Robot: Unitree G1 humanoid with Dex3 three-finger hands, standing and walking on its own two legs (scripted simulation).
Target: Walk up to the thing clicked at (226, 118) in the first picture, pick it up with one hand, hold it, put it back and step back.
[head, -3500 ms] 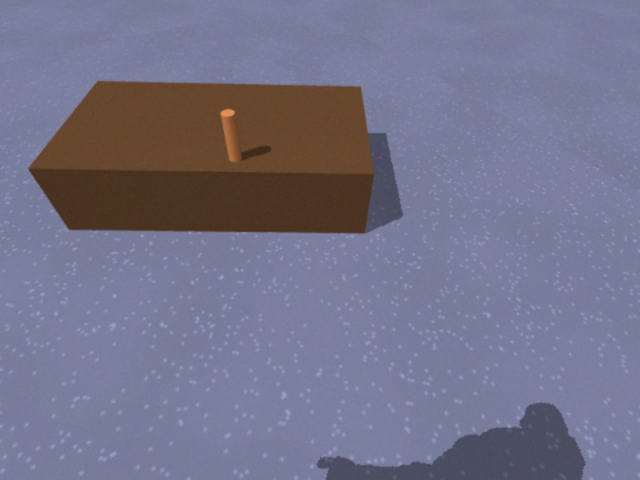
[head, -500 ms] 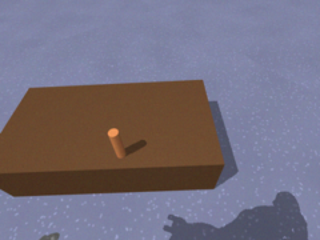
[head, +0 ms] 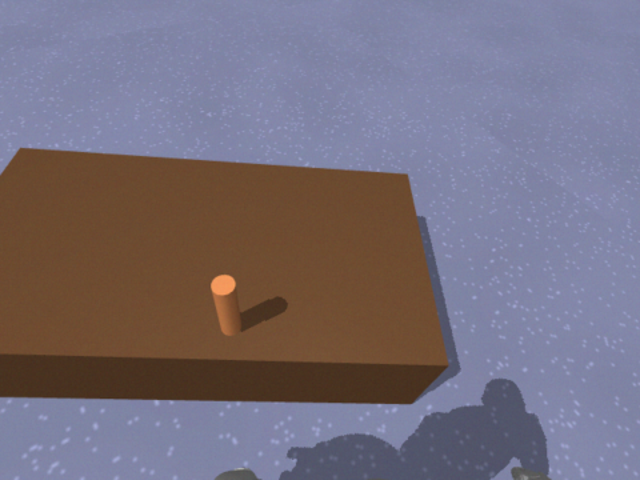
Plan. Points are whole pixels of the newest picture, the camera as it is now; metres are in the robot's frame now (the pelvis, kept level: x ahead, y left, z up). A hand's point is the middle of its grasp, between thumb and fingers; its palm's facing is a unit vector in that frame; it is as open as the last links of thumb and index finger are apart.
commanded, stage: walk up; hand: left
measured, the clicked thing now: (227, 307) +0.51 +0.19 -0.33
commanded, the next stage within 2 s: stand in 1.44 s
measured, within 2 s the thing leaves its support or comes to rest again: neither
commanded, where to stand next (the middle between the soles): +0.09 -0.02 m, yaw +0 degrees
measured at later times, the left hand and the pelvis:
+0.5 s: hand out of the picture +0.12 +0.24 -0.14, palm faces -0.03 -0.93 -0.36, open 7.4 cm; pelvis +0.03 -0.01 +0.01, yaw -1 degrees
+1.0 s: hand out of the picture +0.13 +0.24 -0.14, palm faces -0.04 -0.94 -0.33, open 7.4 cm; pelvis +0.04 -0.01 +0.02, yaw -1 degrees
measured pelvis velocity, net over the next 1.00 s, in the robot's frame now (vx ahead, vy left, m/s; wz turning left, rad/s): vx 0.04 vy -0.01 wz -0.01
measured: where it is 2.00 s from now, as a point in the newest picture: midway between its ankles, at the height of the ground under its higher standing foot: outside the picture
